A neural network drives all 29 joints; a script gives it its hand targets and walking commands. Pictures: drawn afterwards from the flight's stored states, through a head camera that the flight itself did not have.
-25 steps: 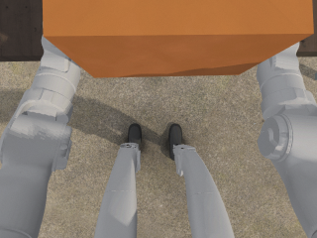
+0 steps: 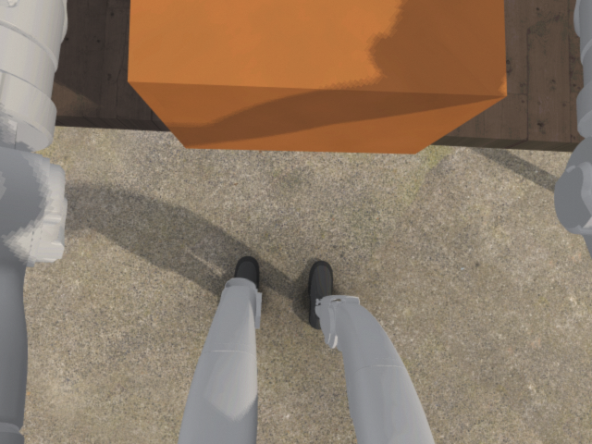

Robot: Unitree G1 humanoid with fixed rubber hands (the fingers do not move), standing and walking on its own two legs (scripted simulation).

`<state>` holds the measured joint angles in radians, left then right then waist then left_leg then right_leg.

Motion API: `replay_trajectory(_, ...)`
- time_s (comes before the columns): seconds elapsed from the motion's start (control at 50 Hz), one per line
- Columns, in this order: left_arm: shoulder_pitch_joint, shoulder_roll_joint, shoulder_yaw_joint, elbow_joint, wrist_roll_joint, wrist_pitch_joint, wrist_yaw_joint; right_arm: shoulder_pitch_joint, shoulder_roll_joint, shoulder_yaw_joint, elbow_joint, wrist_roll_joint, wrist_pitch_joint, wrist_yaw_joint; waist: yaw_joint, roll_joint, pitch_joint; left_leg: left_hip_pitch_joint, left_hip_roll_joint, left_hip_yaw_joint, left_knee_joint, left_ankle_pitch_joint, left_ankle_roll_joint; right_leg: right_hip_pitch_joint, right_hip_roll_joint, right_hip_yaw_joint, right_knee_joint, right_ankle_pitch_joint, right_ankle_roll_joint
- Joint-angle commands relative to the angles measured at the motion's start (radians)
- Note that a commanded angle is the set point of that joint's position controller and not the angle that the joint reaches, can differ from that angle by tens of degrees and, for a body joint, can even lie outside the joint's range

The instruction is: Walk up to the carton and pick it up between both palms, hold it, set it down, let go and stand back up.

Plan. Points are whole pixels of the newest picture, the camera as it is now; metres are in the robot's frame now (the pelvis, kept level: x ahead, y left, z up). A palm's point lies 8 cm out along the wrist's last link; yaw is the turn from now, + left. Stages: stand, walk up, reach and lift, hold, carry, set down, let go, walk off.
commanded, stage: set down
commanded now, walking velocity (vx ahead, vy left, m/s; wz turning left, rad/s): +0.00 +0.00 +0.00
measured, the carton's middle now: (311, 0) +0.56 +0.05 -0.01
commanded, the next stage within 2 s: none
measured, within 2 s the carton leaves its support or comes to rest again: neither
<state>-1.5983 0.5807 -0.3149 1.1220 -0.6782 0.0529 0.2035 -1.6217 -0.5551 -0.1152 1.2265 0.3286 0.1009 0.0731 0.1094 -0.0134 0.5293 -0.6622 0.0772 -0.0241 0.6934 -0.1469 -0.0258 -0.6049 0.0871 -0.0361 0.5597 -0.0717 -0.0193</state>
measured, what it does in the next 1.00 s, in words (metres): shifts its weight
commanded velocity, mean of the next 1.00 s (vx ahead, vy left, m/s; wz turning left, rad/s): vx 0.00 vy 0.00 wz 0.00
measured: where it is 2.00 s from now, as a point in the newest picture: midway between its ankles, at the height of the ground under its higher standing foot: (282, 304)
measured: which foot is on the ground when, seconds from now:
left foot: down 0.00-1.00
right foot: down 0.00-1.00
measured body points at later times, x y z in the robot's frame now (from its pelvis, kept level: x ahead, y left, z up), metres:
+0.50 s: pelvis +0.07 +0.02 +0.02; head +0.32 +0.03 +0.39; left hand +0.62 +0.25 +0.11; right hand +0.63 -0.19 +0.07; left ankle +0.12 +0.13 -0.71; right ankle +0.13 -0.10 -0.71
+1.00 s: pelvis +0.08 +0.01 +0.02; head +0.24 +0.01 +0.43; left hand +0.46 +0.26 +0.00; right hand +0.52 -0.20 +0.00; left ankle +0.12 +0.13 -0.71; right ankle +0.13 -0.10 -0.71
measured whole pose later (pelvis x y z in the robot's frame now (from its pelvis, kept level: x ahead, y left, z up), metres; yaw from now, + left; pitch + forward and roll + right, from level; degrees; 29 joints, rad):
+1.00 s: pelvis +0.08 +0.01 +0.02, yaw +1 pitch +30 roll -1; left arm -0.44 0.26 0.03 0.56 -0.33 -0.14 0.10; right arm -0.57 -0.34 -0.17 0.71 0.18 -0.11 0.11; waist 0.07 0.02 -0.17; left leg -0.86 0.02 0.01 0.40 -0.06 0.00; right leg -0.82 0.03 0.00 0.32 -0.01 -0.01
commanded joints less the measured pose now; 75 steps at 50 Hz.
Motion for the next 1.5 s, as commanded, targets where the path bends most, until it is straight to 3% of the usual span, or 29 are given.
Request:
replay_trajectory(0.0,-0.268,0.071,0.013,-0.023,0.049,-0.05,-0.091,-0.249,-0.174,0.089,0.036,0.06,0.002,-0.025,-0.078,0.022,-1.024,0.287,0.0,0.031,-0.161,-0.028,-0.001,0.484,-0.079,0.059,-0.124,0.039,0.095)
replay_trajectory(0.08,-0.061,-0.003,0.079,-0.05,0.151,-0.115,-0.159,-0.017,-0.155,0.086,0.054,0.057,-0.062,-0.027,-0.125,0.092,-1.659,0.261,0.002,0.014,-0.214,0.229,-0.012,0.366,-0.098,0.086,-0.209,0.275,0.059)
replay_trajectory(0.12,0.014,-0.02,0.132,-0.145,0.199,-0.152,-0.161,0.049,-0.159,0.048,0.001,0.029,-0.116,-0.015,-0.127,0.165,-1.98,0.334,-0.008,0.02,-0.206,0.36,-0.044,0.202,-0.084,0.062,-0.242,0.324,0.033)
replay_trajectory(0.16,0.027,0.01,0.195,-0.307,0.231,-0.178,-0.145,0.063,-0.179,0.022,-0.128,0.026,-0.17,-0.012,-0.109,0.213,-2.192,0.475,-0.024,0.034,-0.168,0.532,-0.079,0.14,-0.051,0.025,-0.258,0.401,0.032)
replay_trajectory(0.18,-0.013,0.056,0.234,-0.418,0.236,-0.181,-0.133,0.039,-0.213,0.008,-0.232,0.038,-0.191,-0.016,-0.105,0.221,-2.18,0.622,-0.032,0.037,-0.145,0.621,-0.094,0.207,-0.025,0.011,-0.26,0.461,0.041)
replay_trajectory(0.2,-0.108,0.137,0.279,-0.548,0.234,-0.172,-0.123,-0.028,-0.289,-0.016,-0.355,0.06,-0.205,-0.025,-0.109,0.225,-1.976,0.853,-0.043,0.036,-0.112,0.698,-0.112,0.366,0.012,0.005,-0.251,0.534,0.053)
replay_trajectory(0.22,-0.244,0.237,0.33,-0.684,0.232,-0.15,-0.113,-0.123,-0.396,-0.052,-0.475,0.087,-0.208,-0.036,-0.123,0.208,-1.569,1.129,-0.053,0.023,-0.074,0.741,-0.126,0.574,0.058,0.003,-0.228,0.592,0.061)
replay_trajectory(0.24,-0.389,0.28,0.387,-0.819,0.241,-0.12,-0.096,-0.215,-0.485,-0.126,-0.566,0.101,-0.207,-0.056,-0.141,0.163,-1.132,1.309,-0.062,0.0,-0.008,0.782,-0.123,0.717,0.097,-0.011,-0.164,0.634,0.071)
replay_trajectory(0.26,-0.533,0.247,0.454,-0.923,0.26,-0.089,-0.073,-0.285,-0.515,-0.202,-0.664,0.122,-0.208,-0.089,-0.127,0.098,-0.762,1.342,-0.084,-0.02,0.079,0.824,-0.099,0.809,0.104,-0.041,-0.065,0.664,0.103)
replay_trajectory(0.28,-0.655,0.198,0.488,-0.954,0.254,-0.067,-0.049,-0.379,-0.481,-0.201,-0.788,0.17,-0.207,-0.108,-0.076,-0.021,-0.405,1.348,-0.1,-0.014,0.148,0.825,-0.065,0.932,0.102,-0.057,0.031,0.7,0.15)
replay_trajectory(0.3,-0.483,0.216,0.432,-0.862,0.203,-0.043,-0.025,-0.314,-0.476,-0.042,-0.746,0.131,-0.22,-0.065,-0.111,-0.004,-0.436,1.291,-0.046,0.009,0.143,0.811,-0.093,0.762,0.129,-0.018,0.1,0.654,0.144)
replay_trajectory(0.32,-0.38,0.173,0.402,-0.858,0.206,-0.016,-0.018,-0.264,-0.491,-0.037,-0.706,0.096,-0.225,-0.045,-0.118,-0.027,-0.563,1.287,-0.035,-0.004,0.123,0.864,-0.09,0.669,0.138,-0.024,0.084,0.604,0.138)
replay_trajectory(0.36,-0.233,0.203,0.439,-0.934,0.222,0.061,-0.007,-0.199,-0.541,-0.041,-0.807,0.124,-0.223,-0.053,-0.094,-0.043,-0.686,1.209,-0.04,0.008,0.089,0.914,-0.05,0.725,0.119,-0.014,0.08,0.658,0.136)
replay_trajectory(0.4,-0.164,0.226,0.48,-0.942,0.245,0.151,-0.015,-0.152,-0.547,-0.032,-0.821,0.149,-0.194,-0.069,-0.066,-0.046,-0.71,1.097,-0.046,0.038,0.083,0.965,-0.018,0.794,0.095,0.015,0.109,0.785,0.161)
replay_trajectory(0.44,-0.094,0.198,0.506,-0.844,0.28,0.214,-0.042,-0.086,-0.488,0.011,-0.797,0.157,-0.142,-0.065,-0.023,-0.124,-0.815,0.786,-0.092,0.091,-0.003,0.807,0.023,1.039,0.054,0.067,0.065,0.93,0.136)
replay_trajectory(0.48,0.067,0.16,0.505,-0.728,0.309,0.268,-0.074,0.019,-0.395,0.034,-0.764,0.136,-0.064,-0.069,0.0,-0.189,-0.932,0.411,-0.102,0.103,-0.21,0.515,0.087,1.32,-0.03,0.133,0.027,1.034,0.118)
replay_trajectory(0.52,0.299,0.026,0.488,-0.618,0.357,0.289,-0.101,0.213,-0.244,0.048,-0.621,0.084,-0.015,-0.071,-0.018,-0.153,-1.231,0.368,-0.074,0.101,-0.267,0.573,0.088,0.994,-0.044,0.127,-0.054,0.951,0.101)
replay_trajectory(0.56,0.501,-0.091,0.504,-0.531,0.401,0.26,-0.142,0.421,-0.105,0.062,-0.54,0.053,0.006,-0.071,-0.005,-0.099,-1.629,0.188,-0.067,0.08,-0.338,0.522,0.101,0.788,-0.091,0.12,-0.137,0.862,0.056)
replay_trajectory(0.6,0.63,-0.186,0.517,-0.564,0.491,0.209,-0.164,0.56,-0.033,0.085,-0.496,0.006,0.0,-0.049,-0.006,-0.033,-1.771,0.288,-0.056,0.067,-0.352,0.627,0.07,0.627,-0.091,0.099,-0.219,0.73,0.012)
replay_trajectory(0.64,0.689,-0.201,0.538,-0.656,0.534,0.145,-0.171,0.638,-0.019,0.059,-0.529,-0.007,-0.042,-0.024,-0.01,0.014,-1.794,0.366,-0.064,0.065,-0.345,0.668,0.038,0.542,-0.071,0.08,-0.256,0.683,-0.005)
replay_trajectory(0.72,0.671,-0.151,0.552,-0.841,0.522,-0.046,-0.15,0.605,-0.075,-0.017,-0.651,-0.029,-0.191,0.007,-0.017,0.086,-1.934,0.651,-0.071,0.05,-0.274,0.739,-0.041,0.26,0.005,0.013,-0.308,0.507,0.016)
replay_trajectory(0.76,0.649,-0.14,0.523,-0.887,0.482,-0.123,-0.136,0.567,-0.108,-0.051,-0.692,-0.048,-0.242,0.015,-0.026,0.07,-1.975,0.718,-0.076,0.042,-0.249,0.686,-0.062,0.15,0.025,-0.012,-0.328,0.385,0.025)
replay_trajectory(0.8,0.643,-0.138,0.481,-0.901,0.432,-0.187,-0.118,0.549,-0.128,-0.089,-0.737,-0.09,-0.277,0.026,-0.051,0.026,-2.004,0.699,-0.071,0.032,-0.242,0.554,-0.059,0.079,0.033,-0.03,-0.316,0.262,0.031)
replay_trajectory(0.88,0.695,-0.144,0.398,-0.884,0.359,-0.273,-0.092,0.603,-0.107,-0.145,-0.795,-0.153,-0.3,0.036,-0.116,-0.051,-2.06,0.505,-0.061,0.03,-0.253,0.261,-0.011,0.094,0.012,-0.027,-0.236,0.145,0.048)
replay_trajectory(0.94,0.737,-0.125,0.373,-0.826,0.33,-0.29,-0.105,0.652,-0.075,-0.142,-0.782,-0.148,-0.289,0.031,-0.129,-0.057,-2.109,0.351,-0.063,0.048,-0.249,0.184,0.021,0.161,-0.014,-0.012,-0.185,0.145,0.06)
replay_trajectory(1.08,0.821,-0.064,0.425,-0.766,0.345,-0.258,-0.141,0.751,-0.003,-0.091,-0.781,-0.09,-0.265,0.004,-0.09,-0.01,-2.098,0.143,-0.076,0.086,-0.261,0.177,0.042,0.334,-0.049,0.019,-0.143,0.161,0.076)
replay_trajectory(1.22,0.933,-0.058,0.487,-0.697,0.397,-0.239,-0.175,0.859,0.071,-0.058,-0.777,-0.095,-0.254,-0.012,-0.078,-0.023,-1.735,0.085,-0.091,0.087,-0.321,0.155,0.049,0.448,-0.066,0.045,-0.178,0.144,0.057)
replay_trajectory(1.34,0.996,-0.1,0.459,-0.53,0.395,-0.341,-0.208,0.93,0.109,-0.01,-0.691,-0.073,-0.322,-0.021,-0.09,-0.03,-1.329,0.109,-0.102,0.079,-0.363,0.079,0.033,0.459,-0.068,0.051,-0.211,0.076,0.05)
replay_trajectory(1.48,1.091,-0.115,0.398,-0.484,0.366,-0.493,-0.213,1.059,0.091,0.044,-0.598,-0.024,-0.439,-0.016,-0.123,0.033,-1.189,0.245,-0.089,0.069,-0.34,0.117,-0.002,0.427,-0.058,0.062,-0.204,0.135,0.024)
